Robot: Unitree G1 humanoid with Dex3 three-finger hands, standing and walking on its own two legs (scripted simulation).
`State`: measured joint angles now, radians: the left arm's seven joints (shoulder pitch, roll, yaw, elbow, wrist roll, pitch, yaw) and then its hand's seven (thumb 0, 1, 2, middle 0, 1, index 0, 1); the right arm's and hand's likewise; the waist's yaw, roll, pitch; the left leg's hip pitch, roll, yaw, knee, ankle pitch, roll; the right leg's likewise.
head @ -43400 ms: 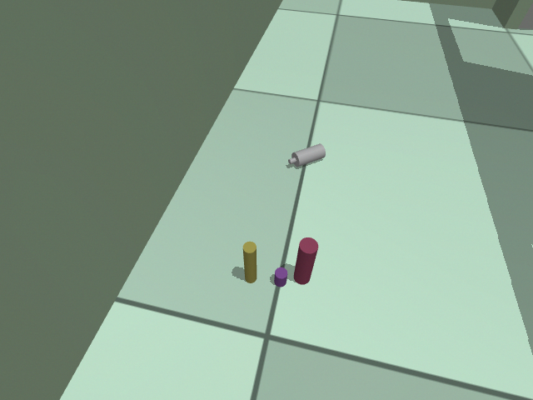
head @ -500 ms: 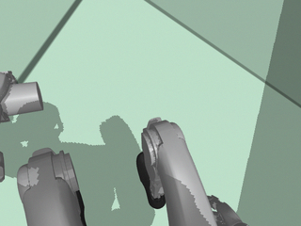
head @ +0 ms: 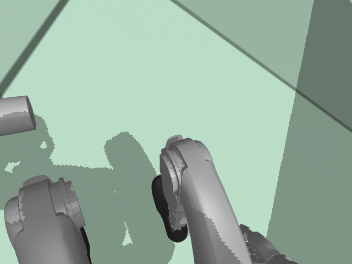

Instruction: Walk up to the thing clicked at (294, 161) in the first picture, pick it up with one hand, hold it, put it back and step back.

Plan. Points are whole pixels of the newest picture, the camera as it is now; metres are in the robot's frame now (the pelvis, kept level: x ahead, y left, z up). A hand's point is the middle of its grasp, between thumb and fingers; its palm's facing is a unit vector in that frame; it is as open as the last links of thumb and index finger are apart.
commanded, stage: rest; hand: left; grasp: from above
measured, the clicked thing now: out of the picture +0.45 +0.30 -0.26
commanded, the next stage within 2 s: open in 0.36 s
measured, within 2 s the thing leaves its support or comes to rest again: rests again in 0.96 s
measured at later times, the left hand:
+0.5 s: hand out of the picture +0.45 +0.28 -0.23, palm faces -0.47 -0.10 -0.88, open 10.8 cm
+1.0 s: hand out of the picture +0.46 +0.28 -0.23, palm faces -0.44 -0.10 -0.89, open 12.2 cm
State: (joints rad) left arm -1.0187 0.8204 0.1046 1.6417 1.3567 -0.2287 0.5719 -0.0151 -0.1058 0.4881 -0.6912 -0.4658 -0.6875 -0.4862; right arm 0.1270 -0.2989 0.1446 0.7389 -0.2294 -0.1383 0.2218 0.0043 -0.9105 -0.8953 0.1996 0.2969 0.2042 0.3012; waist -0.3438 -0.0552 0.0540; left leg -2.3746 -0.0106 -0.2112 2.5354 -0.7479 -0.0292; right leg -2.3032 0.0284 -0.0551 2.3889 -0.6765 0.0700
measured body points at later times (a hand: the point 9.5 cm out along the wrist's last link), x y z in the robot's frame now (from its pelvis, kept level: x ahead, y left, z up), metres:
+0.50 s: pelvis -0.01 +0.00 +0.00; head +0.26 +0.11 +0.35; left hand +0.47 +0.29 -0.18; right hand +0.03 -0.26 -0.07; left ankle +0.05 +0.13 -0.27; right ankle +0.11 -0.14 -0.27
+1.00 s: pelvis -0.01 +0.01 +0.00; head +0.26 +0.12 +0.34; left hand +0.48 +0.29 -0.18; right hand +0.03 -0.26 -0.06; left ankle +0.05 +0.13 -0.27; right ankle +0.11 -0.14 -0.27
